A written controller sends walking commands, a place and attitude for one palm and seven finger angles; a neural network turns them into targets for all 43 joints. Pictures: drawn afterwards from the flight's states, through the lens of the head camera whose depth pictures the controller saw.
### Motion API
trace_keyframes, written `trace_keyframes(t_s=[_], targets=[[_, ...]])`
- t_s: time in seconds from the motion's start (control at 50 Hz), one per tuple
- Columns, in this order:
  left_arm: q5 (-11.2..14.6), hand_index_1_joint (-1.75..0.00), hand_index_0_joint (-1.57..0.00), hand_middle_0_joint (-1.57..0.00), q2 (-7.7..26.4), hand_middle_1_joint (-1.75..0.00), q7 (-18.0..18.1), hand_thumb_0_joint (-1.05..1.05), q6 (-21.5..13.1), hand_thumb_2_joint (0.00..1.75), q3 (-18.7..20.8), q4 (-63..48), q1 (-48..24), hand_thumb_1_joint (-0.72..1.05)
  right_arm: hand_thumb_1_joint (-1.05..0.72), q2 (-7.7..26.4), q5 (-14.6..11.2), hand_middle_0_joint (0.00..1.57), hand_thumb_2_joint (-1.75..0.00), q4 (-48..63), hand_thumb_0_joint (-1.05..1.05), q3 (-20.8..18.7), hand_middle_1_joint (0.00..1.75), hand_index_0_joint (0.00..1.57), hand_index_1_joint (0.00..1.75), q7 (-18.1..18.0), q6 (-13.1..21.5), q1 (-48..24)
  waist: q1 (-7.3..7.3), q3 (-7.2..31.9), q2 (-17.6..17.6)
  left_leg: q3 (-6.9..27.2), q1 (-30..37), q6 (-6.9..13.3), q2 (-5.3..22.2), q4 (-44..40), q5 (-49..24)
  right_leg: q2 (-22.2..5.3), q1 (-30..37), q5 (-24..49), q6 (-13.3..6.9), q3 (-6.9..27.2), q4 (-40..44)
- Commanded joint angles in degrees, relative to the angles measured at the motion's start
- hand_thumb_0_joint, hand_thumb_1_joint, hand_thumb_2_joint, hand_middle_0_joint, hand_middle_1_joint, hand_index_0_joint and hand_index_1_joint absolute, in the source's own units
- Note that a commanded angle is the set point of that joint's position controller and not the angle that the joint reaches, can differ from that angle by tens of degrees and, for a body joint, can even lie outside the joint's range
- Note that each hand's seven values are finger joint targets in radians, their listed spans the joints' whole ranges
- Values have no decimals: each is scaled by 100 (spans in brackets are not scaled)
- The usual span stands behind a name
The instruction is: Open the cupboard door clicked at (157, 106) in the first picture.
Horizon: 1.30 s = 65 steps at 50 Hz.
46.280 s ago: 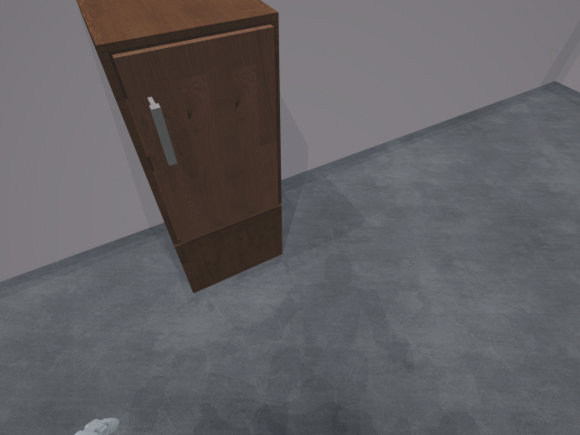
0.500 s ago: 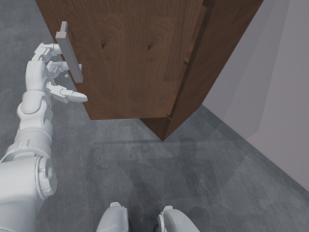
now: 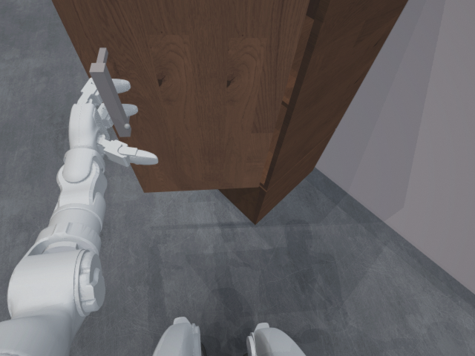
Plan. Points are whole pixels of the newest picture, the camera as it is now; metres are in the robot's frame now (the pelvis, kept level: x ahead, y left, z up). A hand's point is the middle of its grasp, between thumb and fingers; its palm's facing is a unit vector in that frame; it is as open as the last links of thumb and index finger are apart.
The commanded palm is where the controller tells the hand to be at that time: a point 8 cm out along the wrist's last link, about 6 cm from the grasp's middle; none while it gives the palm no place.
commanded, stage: slide the fingers in behind the handle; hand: left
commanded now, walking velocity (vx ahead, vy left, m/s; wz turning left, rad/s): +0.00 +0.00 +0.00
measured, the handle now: (114, 96) +0.55 +0.18 +0.08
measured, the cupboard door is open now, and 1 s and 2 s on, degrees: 50 51 81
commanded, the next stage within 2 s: close the thumb around the handle in 0.36 s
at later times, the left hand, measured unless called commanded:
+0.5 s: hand (127, 128) +0.48 +0.16 +0.07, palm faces +0.04 -1.00 -0.02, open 14.1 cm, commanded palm +0.46 +0.20 +0.07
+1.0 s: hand (125, 126) +0.49 +0.16 +0.07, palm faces +0.03 -1.00 -0.01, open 6.9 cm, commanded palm +0.46 +0.20 +0.07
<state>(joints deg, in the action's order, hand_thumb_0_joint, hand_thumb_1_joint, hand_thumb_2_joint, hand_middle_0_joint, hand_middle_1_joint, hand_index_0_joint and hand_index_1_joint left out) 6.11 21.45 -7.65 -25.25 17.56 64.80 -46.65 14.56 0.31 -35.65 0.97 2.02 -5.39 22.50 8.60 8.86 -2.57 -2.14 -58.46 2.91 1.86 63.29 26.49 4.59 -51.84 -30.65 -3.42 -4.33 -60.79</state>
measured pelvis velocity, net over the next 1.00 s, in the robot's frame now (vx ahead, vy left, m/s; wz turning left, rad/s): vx -0.01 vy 0.00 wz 0.00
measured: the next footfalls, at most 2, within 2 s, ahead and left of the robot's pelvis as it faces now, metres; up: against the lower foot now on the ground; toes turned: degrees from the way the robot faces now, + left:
none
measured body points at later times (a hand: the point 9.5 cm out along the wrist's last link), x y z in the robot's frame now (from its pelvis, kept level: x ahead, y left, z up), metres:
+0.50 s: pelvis -0.01 +0.00 +0.00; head +0.10 +0.01 +0.44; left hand +0.47 +0.21 +0.07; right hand +0.01 -0.27 -0.12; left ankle +0.03 +0.09 -0.66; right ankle -0.02 -0.09 -0.66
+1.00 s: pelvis -0.01 +0.00 +0.00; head +0.11 +0.02 +0.43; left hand +0.48 +0.21 +0.07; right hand +0.01 -0.26 -0.12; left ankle +0.03 +0.09 -0.66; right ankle -0.02 -0.09 -0.66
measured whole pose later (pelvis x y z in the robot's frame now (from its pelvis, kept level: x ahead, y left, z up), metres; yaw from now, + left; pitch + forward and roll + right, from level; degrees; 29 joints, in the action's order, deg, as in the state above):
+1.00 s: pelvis -0.01 +0.00 +0.00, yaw +0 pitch +22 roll -3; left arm 6.2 22.0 -7.3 -26.4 17.1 66.8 -48.4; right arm 14.9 0.4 -36.6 0.9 1.5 -4.9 21.9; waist 8.8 8.6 -2.6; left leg -1.8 -59.6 3.0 1.6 64.0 26.2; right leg 4.4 -52.8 -30.5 -3.3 -4.6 -61.4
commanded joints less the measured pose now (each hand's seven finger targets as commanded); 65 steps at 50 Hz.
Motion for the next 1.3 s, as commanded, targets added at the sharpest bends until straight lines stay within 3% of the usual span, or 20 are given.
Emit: trace_keyframes(t_s=[0.0,0.08,0.12,0.22,0.32,0.44,0.56,0.68,0.72,0.84,0.94,1.02,1.08,1.12,1.16,1.18,1.2,1.24,1.26,1.28], targets=[[7,-120,-30,-30,1301,-120,118,0,-497,30,229,-1313,-2503,-50,-90,1011,-5,20,-90,305,0,-356,30,20,30,-65,102,839,63,2374,-220,560,2321,-23,-116,-476,-2182,-34,623,2523,230,458,790],[-64,-120,-30,-30,1149,-120,126,0,-590,30,55,-1149,-2582,-50,-90,989,-9,20,-90,258,0,-353,30,20,30,-50,135,765,129,2257,-296,569,2312,-38,-110,-466,-1935,-46,416,2254,238,471,824],[-62,-120,-30,-30,1314,-120,113,0,-626,30,199,-1068,-2485,-50,-90,1021,-6,20,-90,266,0,-352,30,20,30,-67,144,774,71,2367,-240,568,2266,-33,-123,-460,-1936,-47,514,2277,231,487,805],[-29,-120,-30,-30,1180,-120,19,0,-638,30,52,-1267,-2610,-50,-90,991,-24,20,-90,282,0,-357,30,20,30,-84,145,747,60,2691,-499,587,2540,-50,-116,-445,-2131,-50,499,2392,218,469,752],[17,-120,-30,-30,1027,-120,53,0,-610,30,-47,-1265,-2634,-50,-90,1010,-30,20,-90,257,0,-370,30,20,30,-89,145,739,136,2546,-351,612,2573,-43,-103,-478,-2096,-41,394,2312,230,440,812],[-5,-120,-30,-30,1198,-120,68,0,-611,30,87,-1129,-2518,-50,-90,1018,-29,20,-90,226,0,-366,30,20,30,-100,133,757,110,2432,-201,583,2344,-27,-120,-480,-1991,-50,545,2337,240,480,838],[23,-124,-32,-32,1151,-124,38,0,-601,44,35,-1139,-2647,-16,-90,1013,-27,20,-90,231,0,-355,30,20,30,-110,142,746,129,2419,-397,581,2380,-30,-125,-474,-1963,-55,459,2262,235,486,846],[32,-127,-35,-35,1355,-127,17,0,-492,59,174,-915,-2632,17,-90,1042,-31,20,-90,233,0,-329,30,20,30,-137,142,770,159,2257,-151,559,2038,-1,-131,-457,-1798,-58,581,2217,255,523,863],[4,-128,-36,-36,1463,-128,12,0,-547,64,247,-1055,-2711,28,-90,1037,-30,20,-90,249,0,-332,30,20,30,-152,149,775,105,2520,-329,567,2179,-15,-127,-414,-1971,-71,581,2333,242,530,785],[51,-132,-38,-38,1025,-132,-14,0,-636,78,-49,-1213,-2694,62,-90,1030,-9,20,-90,190,0,-376,30,20,30,-106,168,766,142,2610,-554,691,2793,-77,-63,-452,-2181,-19,154,2172,201,379,776],[19,-135,-40,-40,1177,-135,62,0,-455,90,68,-918,-2689,90,-90,1063,-15,20,-90,185,0,-357,30,20,30,-113,134,814,181,2298,-184,667,2408,-39,-86,-489,-1943,-27,259,2074,225,378,825],[3,-135,-40,-40,1212,-135,69,0,-513,90,100,-1039,-2685,90,-90,1058,-8,20,-90,233,0,-351,30,20,30,-110,136,791,131,2415,-357,662,2490,-55,-88,-474,-2051,-37,216,2128,209,381,775],[-12,-135,-40,-40,1203,-135,68,0,-508,90,83,-858,-2678,90,-90,1054,-6,20,-90,227,0,-337,30,20,30,-114,135,791,196,2206,-198,660,2266,-39,-92,-466,-1868,-27,223,2001,221,395,799],[-29,-135,-40,-40,1400,-135,87,0,-562,90,247,-957,-2760,90,-90,1070,5,20,-90,230,0,-348,30,20,30,-126,146,810,133,2444,-346,655,2357,-44,-94,-433,-1974,-38,260,2089,215,419,749],[-33,-135,-40,-40,1312,-135,98,0,-546,90,180,-1016,-2715,90,-90,1054,10,20,-90,256,0,-343,30,20,30,-113,140,801,126,2506,-429,649,2451,-53,-96,-447,-2052,-37,257,2129,213,400,751],[-28,-135,-40,-40,1387,-135,93,0,-538,90,280,-1022,-2586,90,-90,1053,9,20,-90,269,0,-345,30,20,30,-113,137,804,55,2562,-370,639,2426,-53,-97,-434,-2087,-34,352,2172,208,396,735],[-30,-135,-40,-40,1412,-135,88,0,-545,90,297,-980,-2545,90,-90,1065,18,20,-90,267,0,-345,30,20,30,-118,131,841,90,2549,-336,657,2454,-47,-94,-436,-2183,-25,343,2249,203,388,716],[-20,-135,-40,-40,1232,-135,75,0,-493,90,149,-958,-2550,90,-90,1036,-2,20,-90,279,0,-338,30,20,30,-110,113,793,132,2448,-289,631,2374,-42,-94,-439,-2062,-22,320,2185,226,393,759],[6,-135,-40,-40,952,-135,69,0,-468,90,-76,-953,-2692,90,-90,1005,-8,20,-90,284,0,-332,30,20,30,-100,124,773,211,2329,-262,637,2308,-40,-99,-450,-1933,-24,257,2091,236,388,790],[29,-135,-40,-40,908,-135,84,0,-464,90,-51,-1005,-2628,90,-90,1005,3,20,-90,267,0,-357,30,20,30,-88,134,781,166,2359,-304,643,2389,-50,-92,-466,-1914,-19,253,2051,222,371,799]])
